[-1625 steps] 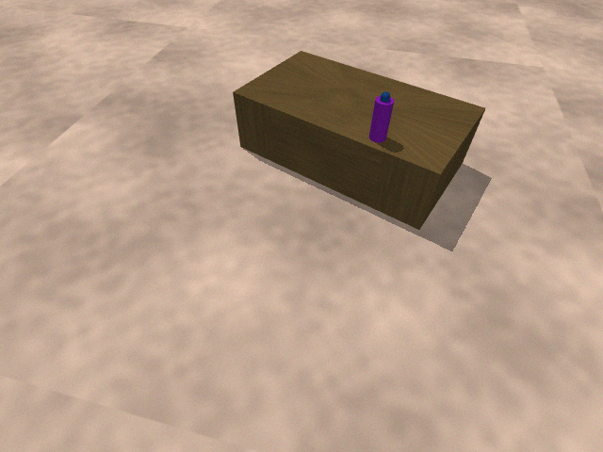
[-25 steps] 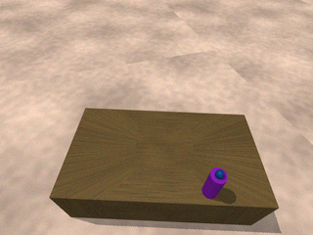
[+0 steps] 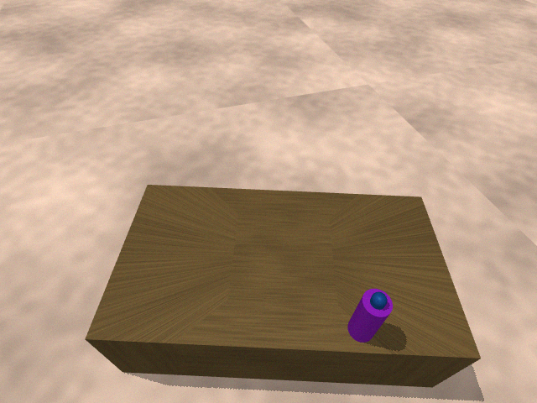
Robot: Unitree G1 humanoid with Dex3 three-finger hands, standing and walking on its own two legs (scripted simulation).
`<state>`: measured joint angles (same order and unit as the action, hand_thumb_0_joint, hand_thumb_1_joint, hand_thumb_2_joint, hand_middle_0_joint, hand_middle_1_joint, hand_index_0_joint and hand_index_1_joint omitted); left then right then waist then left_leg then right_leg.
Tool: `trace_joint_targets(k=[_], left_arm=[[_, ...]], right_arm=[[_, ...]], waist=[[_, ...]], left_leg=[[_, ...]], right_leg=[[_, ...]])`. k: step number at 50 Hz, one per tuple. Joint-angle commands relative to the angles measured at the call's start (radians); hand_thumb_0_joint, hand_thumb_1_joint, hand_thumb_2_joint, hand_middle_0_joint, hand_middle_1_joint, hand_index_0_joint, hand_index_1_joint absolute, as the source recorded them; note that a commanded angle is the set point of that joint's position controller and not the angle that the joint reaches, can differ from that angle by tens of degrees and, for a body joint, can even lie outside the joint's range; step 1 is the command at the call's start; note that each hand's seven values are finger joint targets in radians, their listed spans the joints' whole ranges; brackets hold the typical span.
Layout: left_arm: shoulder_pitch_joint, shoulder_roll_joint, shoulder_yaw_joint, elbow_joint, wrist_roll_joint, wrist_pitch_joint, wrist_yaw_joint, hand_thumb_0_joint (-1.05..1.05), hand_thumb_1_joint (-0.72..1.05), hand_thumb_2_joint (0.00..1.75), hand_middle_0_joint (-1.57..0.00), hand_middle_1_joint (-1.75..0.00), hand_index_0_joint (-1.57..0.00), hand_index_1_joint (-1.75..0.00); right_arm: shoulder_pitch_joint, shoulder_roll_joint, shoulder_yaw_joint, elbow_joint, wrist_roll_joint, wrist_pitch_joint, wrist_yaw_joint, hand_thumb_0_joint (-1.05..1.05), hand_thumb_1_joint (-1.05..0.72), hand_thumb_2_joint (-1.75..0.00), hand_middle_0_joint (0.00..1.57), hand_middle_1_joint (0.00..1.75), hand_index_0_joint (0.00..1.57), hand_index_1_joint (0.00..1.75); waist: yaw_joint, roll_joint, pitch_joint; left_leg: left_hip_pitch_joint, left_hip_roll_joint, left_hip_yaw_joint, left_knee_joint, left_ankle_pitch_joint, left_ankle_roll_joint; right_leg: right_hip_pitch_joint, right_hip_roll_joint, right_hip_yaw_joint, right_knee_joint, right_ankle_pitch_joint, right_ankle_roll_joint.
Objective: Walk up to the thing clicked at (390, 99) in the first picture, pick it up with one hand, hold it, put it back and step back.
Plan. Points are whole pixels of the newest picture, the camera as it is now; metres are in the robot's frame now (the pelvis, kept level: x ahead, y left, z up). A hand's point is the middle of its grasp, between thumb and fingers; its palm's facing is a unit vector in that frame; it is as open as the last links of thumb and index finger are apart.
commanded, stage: stand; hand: right
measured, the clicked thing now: (369, 314) +0.40 -0.26 -0.35
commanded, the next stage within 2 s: step back in 0.82 s
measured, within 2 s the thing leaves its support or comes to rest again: neither
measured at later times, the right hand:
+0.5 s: hand out of the picture +0.07 -0.26 -0.15, palm faces -0.02 +0.94 -0.35, open 7.4 cm
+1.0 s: hand out of the picture +0.07 -0.28 -0.16, palm faces -0.02 +0.93 -0.36, open 7.4 cm
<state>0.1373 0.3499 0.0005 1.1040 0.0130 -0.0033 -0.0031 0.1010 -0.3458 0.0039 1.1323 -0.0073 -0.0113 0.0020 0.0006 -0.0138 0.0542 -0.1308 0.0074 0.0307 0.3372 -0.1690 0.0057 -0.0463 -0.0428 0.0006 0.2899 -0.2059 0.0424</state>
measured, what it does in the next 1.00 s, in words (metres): stands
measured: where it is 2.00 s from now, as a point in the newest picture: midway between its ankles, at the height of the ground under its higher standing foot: outside the picture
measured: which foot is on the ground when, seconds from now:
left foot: down 0.00-1.00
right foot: down 0.00-1.00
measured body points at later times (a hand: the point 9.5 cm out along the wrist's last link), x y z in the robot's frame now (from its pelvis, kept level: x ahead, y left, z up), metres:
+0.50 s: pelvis +0.00 +0.00 +0.00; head +0.01 +0.01 +0.45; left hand +0.06 +0.30 -0.14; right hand +0.07 -0.30 -0.13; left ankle +0.01 +0.11 -0.75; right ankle -0.03 -0.15 -0.75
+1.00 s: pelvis -0.03 -0.02 -0.01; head +0.03 -0.01 +0.43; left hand +0.06 +0.30 -0.14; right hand +0.07 -0.32 -0.14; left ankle +0.01 +0.11 -0.75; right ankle -0.04 -0.14 -0.74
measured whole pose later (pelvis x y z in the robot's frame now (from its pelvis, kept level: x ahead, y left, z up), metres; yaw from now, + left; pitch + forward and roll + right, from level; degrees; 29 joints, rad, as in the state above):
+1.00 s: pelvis -0.03 -0.02 -0.01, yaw +0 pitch -1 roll +0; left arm 0.09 0.40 0.04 1.01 0.00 0.02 0.01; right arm 0.05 -0.36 -0.03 1.03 0.01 0.03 0.01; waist 0.00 -0.03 0.16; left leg -0.26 0.02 0.02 0.47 -0.18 0.00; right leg -0.24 -0.02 0.00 0.61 -0.33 -0.01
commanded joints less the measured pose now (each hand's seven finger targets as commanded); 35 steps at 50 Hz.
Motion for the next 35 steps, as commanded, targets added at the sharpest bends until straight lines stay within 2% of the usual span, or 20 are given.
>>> trace_joint_targets(k=[1,10,15,21,24,25,30,32,35], left_arm=[[-0.025,0.202,0.041,-0.052,0.001,-0.016,0.015,0.0,0.9,0.9,-0.2,-0.3,-0.2,-0.3],[-0.019,0.204,0.043,-0.049,0.003,-0.017,0.012,0.0,0.9,0.9,-0.2,-0.3,-0.2,-0.3],[-0.022,0.207,0.042,-0.056,0.002,-0.024,0.013,0.0,0.9,0.9,-0.2,-0.3,-0.2,-0.3],[-0.021,0.203,0.04,-0.056,0.001,-0.019,0.013,0.0,0.9,0.9,-0.2,-0.3,-0.2,-0.3],[-0.026,0.205,0.041,-0.053,0.002,-0.018,0.013,0.0,0.9,0.9,-0.2,-0.3,-0.2,-0.3],[-0.023,0.208,0.04,-0.058,0.001,-0.019,0.012,0.0,0.9,0.9,-0.2,-0.3,-0.2,-0.3],[-0.023,0.202,0.036,-0.054,-0.001,-0.02,0.013,0.0,0.9,0.9,-0.2,-0.3,-0.2,-0.3],[-0.019,0.203,0.037,-0.054,0.001,-0.02,0.014,0.0,0.9,0.9,-0.2,-0.3,-0.2,-0.3],[-0.025,0.205,0.039,-0.055,0.001,-0.019,0.014,0.0,0.9,0.9,-0.2,-0.3,-0.2,-0.3]], right_arm=[[-0.035,-0.222,-0.048,-0.056,-0.002,-0.021,-0.017,0.0,-0.9,-0.9,0.2,0.3,0.2,0.3],[-0.039,-0.222,-0.051,-0.058,-0.002,-0.019,-0.012,0.0,-0.9,-0.9,0.2,0.3,0.2,0.3],[-0.038,-0.219,-0.051,-0.063,-0.001,-0.022,-0.011,0.0,-0.9,-0.9,0.2,0.3,0.2,0.3],[-0.038,-0.22,-0.049,-0.061,-0.003,-0.021,-0.013,0.0,-0.9,-0.9,0.2,0.3,0.2,0.3],[-0.029,-0.217,-0.047,-0.056,-0.002,-0.02,-0.012,0.0,-0.9,-0.9,0.2,0.3,0.2,0.3],[-0.031,-0.22,-0.049,-0.059,-0.003,-0.021,-0.013,0.0,-0.9,-0.9,0.2,0.3,0.2,0.3],[-0.029,-0.216,-0.048,-0.057,-0.001,-0.021,-0.012,0.0,-0.9,-0.9,0.2,0.3,0.2,0.3],[-0.027,-0.218,-0.049,-0.057,-0.003,-0.02,-0.012,0.0,-0.9,-0.9,0.2,0.3,0.2,0.3],[-0.025,-0.214,-0.048,-0.06,-0.003,-0.021,-0.012,0.0,-0.9,-0.9,0.2,0.3,0.2,0.3]], waist=[[-0.003,0.014,-0.081],[-0.003,0.015,-0.045],[-0.003,0.012,-0.09],[-0.002,0.024,-0.079],[-0.005,0.022,-0.062],[-0.003,0.022,-0.09],[-0.005,0.012,-0.075],[-0.004,0.018,-0.063],[-0.005,0.016,-0.073]], left_leg=[[0.064,0.128,-0.101,-0.037,0.216,0.013],[0.034,0.122,-0.109,-0.066,0.085,0.016],[0.07,0.128,-0.104,-0.039,0.192,0.018],[0.054,0.126,-0.104,-0.047,0.174,0.013],[0.037,0.126,-0.109,-0.057,0.127,0.013],[0.059,0.128,-0.104,-0.045,0.176,0.015],[0.058,0.13,-0.105,-0.042,0.19,0.014],[0.038,0.125,-0.104,-0.048,0.148,0.015],[0.044,0.126,-0.102,-0.05,0.177,0.014]], right_leg=[[-0.034,-0.097,0.056,-0.034,0.171,-0.049],[-0.061,-0.093,0.061,-0.049,0.085,-0.053],[-0.04,-0.1,0.065,-0.042,0.156,-0.051],[-0.041,-0.096,0.06,-0.038,0.138,-0.052],[-0.045,-0.097,0.063,-0.043,0.104,-0.053],[-0.037,-0.1,0.064,-0.035,0.141,-0.055],[-0.043,-0.098,0.059,-0.035,0.14,-0.053],[-0.045,-0.098,0.062,-0.045,0.125,-0.052],[-0.041,-0.099,0.062,-0.035,0.147,-0.053]])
